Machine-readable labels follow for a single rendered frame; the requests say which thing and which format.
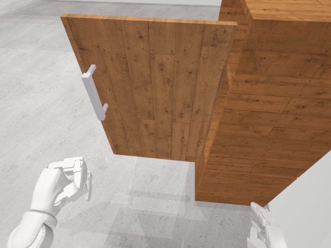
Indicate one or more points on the handle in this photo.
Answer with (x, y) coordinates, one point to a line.
(92, 93)

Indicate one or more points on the robot left hand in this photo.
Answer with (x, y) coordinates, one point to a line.
(47, 194)

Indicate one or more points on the cupboard door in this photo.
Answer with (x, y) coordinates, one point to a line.
(161, 79)

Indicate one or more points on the robot left forearm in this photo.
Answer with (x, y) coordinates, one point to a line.
(34, 231)

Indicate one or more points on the robot right hand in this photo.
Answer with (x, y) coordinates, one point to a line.
(271, 235)

